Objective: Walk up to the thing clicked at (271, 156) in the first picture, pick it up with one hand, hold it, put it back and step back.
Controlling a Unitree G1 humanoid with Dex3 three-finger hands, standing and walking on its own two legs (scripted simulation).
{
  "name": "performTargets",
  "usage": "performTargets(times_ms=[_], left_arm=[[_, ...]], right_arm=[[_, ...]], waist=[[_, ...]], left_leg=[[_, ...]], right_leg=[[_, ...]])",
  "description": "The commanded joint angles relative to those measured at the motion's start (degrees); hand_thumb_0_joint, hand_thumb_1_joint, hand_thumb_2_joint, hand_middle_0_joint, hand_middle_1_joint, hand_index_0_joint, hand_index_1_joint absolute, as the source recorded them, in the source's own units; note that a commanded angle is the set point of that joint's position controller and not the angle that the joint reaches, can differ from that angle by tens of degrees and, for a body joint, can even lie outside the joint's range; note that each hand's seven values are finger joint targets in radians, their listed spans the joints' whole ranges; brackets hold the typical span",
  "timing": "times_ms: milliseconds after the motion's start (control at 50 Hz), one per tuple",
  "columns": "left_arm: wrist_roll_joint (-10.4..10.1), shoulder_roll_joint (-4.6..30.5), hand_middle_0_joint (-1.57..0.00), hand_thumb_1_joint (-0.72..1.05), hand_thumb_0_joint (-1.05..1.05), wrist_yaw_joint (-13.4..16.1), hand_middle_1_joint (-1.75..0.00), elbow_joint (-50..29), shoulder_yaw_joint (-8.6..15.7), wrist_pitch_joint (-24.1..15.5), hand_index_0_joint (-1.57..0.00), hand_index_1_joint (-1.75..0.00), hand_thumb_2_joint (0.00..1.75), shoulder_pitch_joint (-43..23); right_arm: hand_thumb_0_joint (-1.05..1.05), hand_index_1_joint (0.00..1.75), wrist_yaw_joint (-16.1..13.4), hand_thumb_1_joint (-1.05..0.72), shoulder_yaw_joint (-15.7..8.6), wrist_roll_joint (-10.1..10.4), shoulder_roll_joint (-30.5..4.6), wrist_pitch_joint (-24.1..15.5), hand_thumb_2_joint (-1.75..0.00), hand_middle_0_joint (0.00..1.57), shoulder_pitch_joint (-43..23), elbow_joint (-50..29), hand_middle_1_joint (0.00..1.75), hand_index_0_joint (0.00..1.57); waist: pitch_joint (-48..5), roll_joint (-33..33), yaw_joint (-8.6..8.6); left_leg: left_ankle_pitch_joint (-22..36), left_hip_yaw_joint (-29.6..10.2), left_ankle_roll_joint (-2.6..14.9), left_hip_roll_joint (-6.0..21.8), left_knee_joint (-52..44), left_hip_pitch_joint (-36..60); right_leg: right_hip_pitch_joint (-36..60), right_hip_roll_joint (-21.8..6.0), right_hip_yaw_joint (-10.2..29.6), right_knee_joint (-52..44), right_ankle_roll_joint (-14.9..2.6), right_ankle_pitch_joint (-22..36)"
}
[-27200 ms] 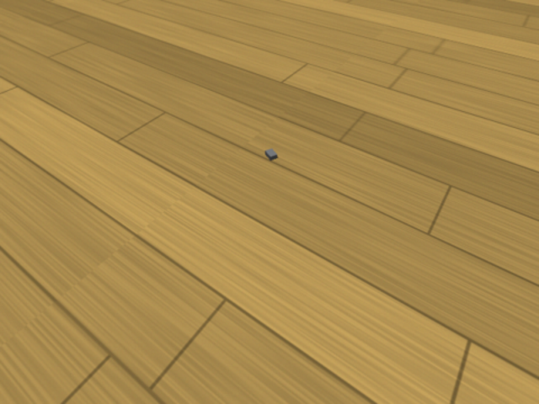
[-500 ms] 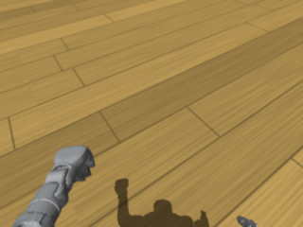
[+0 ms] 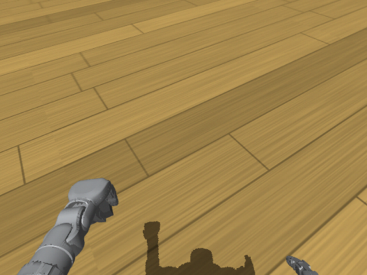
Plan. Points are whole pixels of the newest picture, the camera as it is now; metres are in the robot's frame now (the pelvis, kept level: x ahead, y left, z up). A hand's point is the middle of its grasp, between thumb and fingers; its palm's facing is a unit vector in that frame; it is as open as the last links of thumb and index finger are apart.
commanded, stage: hold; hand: left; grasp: from above
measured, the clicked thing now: (98, 210) +0.32 +0.24 -0.09
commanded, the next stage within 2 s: crouch in 0.92 s
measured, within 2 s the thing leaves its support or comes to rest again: neither
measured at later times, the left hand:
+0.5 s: hand (95, 216) +0.28 +0.22 -0.04, palm faces -0.45 -0.06 -0.89, open 5.5 cm
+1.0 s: hand (93, 214) +0.29 +0.23 -0.04, palm faces -0.44 -0.06 -0.90, open 5.5 cm
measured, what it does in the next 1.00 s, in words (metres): stands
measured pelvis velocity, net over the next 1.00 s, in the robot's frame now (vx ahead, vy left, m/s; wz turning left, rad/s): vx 0.00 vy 0.00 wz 0.00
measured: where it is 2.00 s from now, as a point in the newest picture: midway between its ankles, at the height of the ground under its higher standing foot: outside the picture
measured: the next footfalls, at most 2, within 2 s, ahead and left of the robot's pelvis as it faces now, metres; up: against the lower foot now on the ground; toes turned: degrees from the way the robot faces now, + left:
none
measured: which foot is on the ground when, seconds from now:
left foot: down 0.00-1.00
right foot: down 0.00-1.00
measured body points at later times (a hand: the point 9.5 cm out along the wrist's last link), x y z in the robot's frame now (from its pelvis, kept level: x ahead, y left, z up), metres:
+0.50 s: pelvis -0.01 +0.00 +0.00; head +0.00 -0.02 +0.45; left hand +0.30 +0.22 +0.01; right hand +0.14 -0.25 -0.11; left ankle +0.00 +0.12 -0.73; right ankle +0.01 -0.12 -0.73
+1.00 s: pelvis +0.00 +0.00 +0.00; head +0.01 -0.02 +0.45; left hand +0.31 +0.23 +0.01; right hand +0.13 -0.25 -0.11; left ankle +0.00 +0.12 -0.73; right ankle +0.01 -0.12 -0.73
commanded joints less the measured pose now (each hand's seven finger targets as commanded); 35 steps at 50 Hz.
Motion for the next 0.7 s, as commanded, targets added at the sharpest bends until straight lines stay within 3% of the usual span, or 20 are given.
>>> performTargets(times_ms=[0,80,120,160,180,300,360,380,440,480,580,620,660,680], left_arm=[[0.16,11.56,-1.25,0.87,0.00,1.64,-0.05,-11.17,5.41,-0.02,-1.25,-0.04,0.14,-17.99],[0.14,11.17,-1.24,0.86,0.00,1.51,-0.06,-13.44,4.98,0.14,-1.24,-0.05,0.15,-18.78],[-0.20,12.31,-1.25,0.87,0.00,1.38,-0.04,-13.90,6.12,0.16,-1.25,-0.03,0.13,-18.46],[-0.23,11.06,-1.23,0.86,0.00,1.11,-0.04,-13.30,4.88,0.35,-1.24,-0.04,0.13,-18.65],[-0.26,11.22,-1.24,0.86,0.00,1.00,-0.05,-12.97,5.05,0.47,-1.25,-0.04,0.14,-17.89],[-0.12,10.67,-1.24,0.87,0.00,-0.23,-0.04,-12.17,4.63,0.64,-1.25,-0.04,0.11,-16.17],[-0.35,10.94,-1.25,0.88,0.00,0.00,-0.05,-12.72,5.01,0.19,-1.26,-0.04,0.12,-15.65],[-0.15,12.10,-1.24,0.87,0.00,0.20,-0.04,-13.75,5.91,0.04,-1.25,-0.03,0.11,-16.89],[0.29,11.13,-1.24,0.87,0.00,0.66,-0.05,-14.13,5.09,-0.17,-1.25,-0.04,0.12,-17.56],[0.26,12.14,-1.24,0.87,0.00,1.23,-0.06,-13.87,6.22,-0.18,-1.25,-0.05,0.13,-17.69],[0.42,12.45,-1.26,0.87,0.00,1.95,-0.08,-13.70,6.03,-0.32,-1.26,-0.07,0.19,-19.75],[0.33,10.99,-1.26,0.87,0.00,1.82,-0.08,-12.46,4.72,-0.19,-1.26,-0.08,0.18,-20.04],[-0.04,11.99,-1.25,0.87,0.00,2.11,-0.08,-11.34,6.08,-0.06,-1.26,-0.08,0.17,-17.94],[0.13,10.60,-1.25,0.86,0.00,1.76,-0.08,-11.06,4.82,-0.02,-1.25,-0.08,0.18,-17.33]], right_arm=[[0.00,0.30,-0.67,-0.89,-2.54,-0.05,-7.24,-2.03,-0.90,0.20,-4.24,-7.74,0.30,0.20],[0.00,0.30,-0.74,-0.89,-2.47,0.01,-7.09,-1.97,-0.90,0.20,-4.71,-7.67,0.30,0.20],[0.00,0.30,-0.80,-0.89,-2.47,0.09,-7.33,-1.92,-0.90,0.20,-4.83,-7.59,0.30,0.20],[0.00,0.30,-0.81,-0.89,-2.22,0.01,-7.06,-1.94,-0.90,0.20,-5.06,-7.81,0.30,0.20],[0.00,0.30,-0.82,-0.89,-2.17,0.17,-7.06,-1.95,-0.90,0.20,-5.46,-7.88,0.30,0.20],[0.00,0.30,-0.96,-0.89,-1.99,0.35,-6.79,-1.66,-0.90,0.20,-5.97,-8.34,0.30,0.20],[0.00,0.30,-0.97,-0.89,-1.78,0.35,-6.67,-1.67,-0.90,0.20,-6.11,-8.72,0.30,0.20],[0.00,0.30,-0.99,-0.89,-1.80,0.31,-6.65,-1.68,-0.90,0.20,-6.13,-8.63,0.30,0.20],[0.00,0.30,-0.98,-0.89,-1.80,0.21,-6.71,-1.67,-0.90,0.20,-6.14,-8.61,0.30,0.20],[0.00,0.30,-1.02,-0.89,-1.85,0.16,-6.75,-1.56,-0.90,0.20,-6.17,-8.32,0.30,0.20],[0.00,0.30,-1.04,-0.90,-2.10,0.07,-7.04,-1.62,-0.90,0.20,-5.73,-7.78,0.30,0.20],[0.00,0.30,-1.05,-0.90,-2.13,0.11,-6.83,-1.68,-0.90,0.20,-5.67,-7.57,0.30,0.20],[0.00,0.30,-1.06,-0.90,-2.06,0.19,-6.87,-1.70,-0.90,0.20,-5.95,-7.59,0.30,0.20],[0.00,0.30,-0.99,-0.90,-2.17,0.18,-6.86,-1.78,-0.90,0.20,-5.82,-7.86,0.30,0.20]], waist=[[-13.23,-2.70,-0.15],[-13.61,-1.44,0.10],[-13.92,-1.90,0.49],[-12.96,-2.18,-0.29],[-12.31,-2.12,0.46],[-11.48,-3.02,0.53],[-10.30,-3.44,0.57],[-11.85,-2.00,0.73],[-11.58,-2.16,0.15],[-12.03,-1.55,0.52],[-12.75,-1.18,0.05],[-12.06,-2.07,-0.05],[-11.29,-1.76,0.94],[-11.58,-1.79,0.30]], left_leg=[[11.73,0.38,0.95,-1.50,-4.29,6.70],[12.79,0.08,0.61,-1.08,-4.97,7.95],[13.08,0.27,0.79,-1.23,-4.97,8.22],[12.60,0.53,0.93,-1.24,-5.15,8.17],[12.44,0.27,0.76,-1.09,-5.61,7.94],[12.22,0.67,1.07,-1.37,-5.99,8.06],[9.61,0.65,1.15,-1.53,-6.31,7.58],[10.02,0.71,1.10,-1.58,-6.31,7.84],[10.08,0.58,0.96,-1.43,-6.31,8.12],[10.21,0.52,0.92,-1.43,-6.38,8.18],[10.85,0.22,0.67,-1.11,-6.46,8.87],[10.77,0.14,0.74,-1.15,-6.61,8.77],[9.97,0.10,0.60,-1.20,-7.04,8.06],[9.98,0.23,0.63,-1.27,-6.93,8.33]], right_leg=[[4.31,1.33,-0.36,-5.16,-0.78,10.01],[4.62,1.67,-0.67,-4.91,-1.15,10.50],[5.44,1.51,-0.62,-5.29,-1.00,10.87],[4.93,1.40,-0.49,-5.69,-0.94,10.69],[5.20,1.51,-0.73,-5.66,-1.04,10.16],[5.14,1.27,-0.55,-6.51,-0.90,10.17],[4.83,1.08,-0.55,-7.18,-0.86,7.51],[5.01,1.00,-0.49,-6.97,-0.96,7.92],[4.80,1.20,-0.42,-6.72,-1.05,7.78],[5.01,1.20,-0.58,-6.77,-1.11,7.90],[5.03,1.43,-0.64,-6.53,-1.25,8.30],[4.86,1.42,-0.77,-6.71,-1.20,8.35],[5.28,1.39,-0.93,-7.05,-1.31,7.23],[5.19,1.31,-0.76,-6.95,-1.34,7.46]])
